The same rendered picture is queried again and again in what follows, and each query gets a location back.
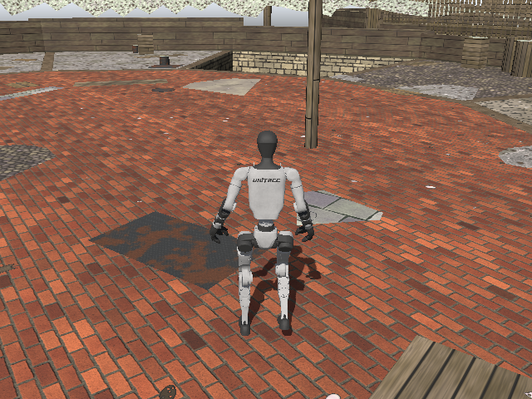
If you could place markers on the left robot hand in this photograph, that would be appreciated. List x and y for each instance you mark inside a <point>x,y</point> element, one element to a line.
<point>213,231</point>

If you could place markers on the robot left thigh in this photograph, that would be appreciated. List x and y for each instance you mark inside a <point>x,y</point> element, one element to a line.
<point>245,243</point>

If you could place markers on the left robot forearm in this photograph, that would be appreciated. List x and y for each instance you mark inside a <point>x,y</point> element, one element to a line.
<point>221,216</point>

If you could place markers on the right robot hand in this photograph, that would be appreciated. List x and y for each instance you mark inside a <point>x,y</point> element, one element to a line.
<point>302,230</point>

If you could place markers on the robot right shin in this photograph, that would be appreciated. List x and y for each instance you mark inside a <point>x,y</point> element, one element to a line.
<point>283,292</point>

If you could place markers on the robot right upper arm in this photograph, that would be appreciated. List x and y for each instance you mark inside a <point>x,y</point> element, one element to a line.
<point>296,188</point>

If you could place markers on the robot left upper arm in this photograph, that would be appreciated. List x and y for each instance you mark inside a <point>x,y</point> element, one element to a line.
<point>234,188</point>

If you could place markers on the right robot forearm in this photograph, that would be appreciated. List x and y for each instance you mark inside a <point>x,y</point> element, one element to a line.
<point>306,218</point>

